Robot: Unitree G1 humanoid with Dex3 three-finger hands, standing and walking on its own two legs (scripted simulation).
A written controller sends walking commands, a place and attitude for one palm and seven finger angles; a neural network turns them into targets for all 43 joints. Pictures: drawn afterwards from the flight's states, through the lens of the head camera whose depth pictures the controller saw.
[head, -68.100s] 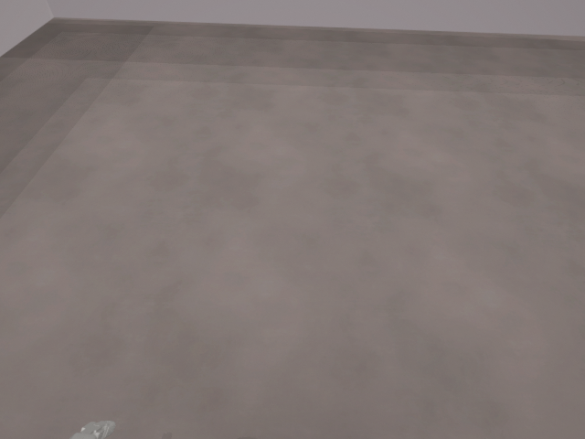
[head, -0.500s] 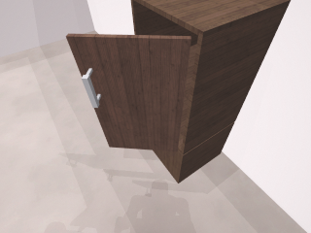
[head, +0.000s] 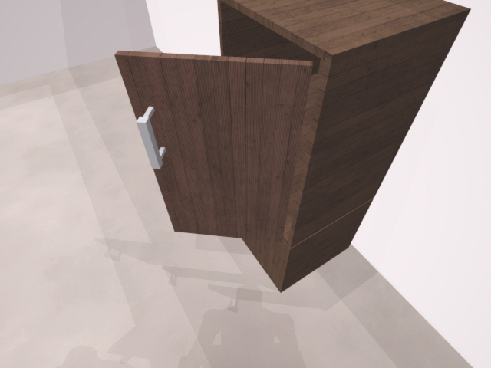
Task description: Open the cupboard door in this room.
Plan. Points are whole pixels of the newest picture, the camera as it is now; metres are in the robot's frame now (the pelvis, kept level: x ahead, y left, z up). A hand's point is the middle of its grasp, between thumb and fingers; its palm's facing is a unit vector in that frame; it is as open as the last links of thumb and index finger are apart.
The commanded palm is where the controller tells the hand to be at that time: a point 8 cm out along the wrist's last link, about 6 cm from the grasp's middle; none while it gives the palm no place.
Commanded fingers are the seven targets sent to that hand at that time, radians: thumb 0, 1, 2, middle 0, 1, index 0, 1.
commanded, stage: look again from close up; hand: left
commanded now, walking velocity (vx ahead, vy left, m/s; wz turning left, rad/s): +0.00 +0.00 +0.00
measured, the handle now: (153, 138) +0.54 +0.24 +0.06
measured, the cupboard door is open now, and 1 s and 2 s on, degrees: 51 51 51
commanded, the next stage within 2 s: raise the hand with hooked fingers in 0.14 s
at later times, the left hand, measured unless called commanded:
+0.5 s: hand (130, 310) +0.20 +0.20 +0.01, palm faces +0.10 -0.99 -0.02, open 7.7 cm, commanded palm +0.12 +0.25 -0.05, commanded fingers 0.00 0.57 0.76 -0.22 -0.51 -0.22 -0.51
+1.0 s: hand (105, 315) +0.20 +0.24 -0.01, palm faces -0.07 -1.00 -0.05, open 10.6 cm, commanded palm +0.16 +0.30 +0.00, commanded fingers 0.00 -0.01 0.51 -0.27 -0.88 -0.27 -0.88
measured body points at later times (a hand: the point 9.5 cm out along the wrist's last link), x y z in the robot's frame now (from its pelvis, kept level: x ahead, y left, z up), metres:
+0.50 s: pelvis -0.02 +0.02 -0.03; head -0.01 +0.01 +0.42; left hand +0.19 +0.25 +0.01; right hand +0.15 -0.24 -0.10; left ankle -0.07 +0.12 -0.74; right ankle +0.05 -0.07 -0.74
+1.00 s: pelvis -0.03 +0.04 -0.06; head +0.02 +0.05 +0.39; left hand +0.19 +0.29 +0.00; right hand +0.13 -0.15 -0.15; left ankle -0.07 +0.12 -0.74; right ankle +0.04 -0.07 -0.74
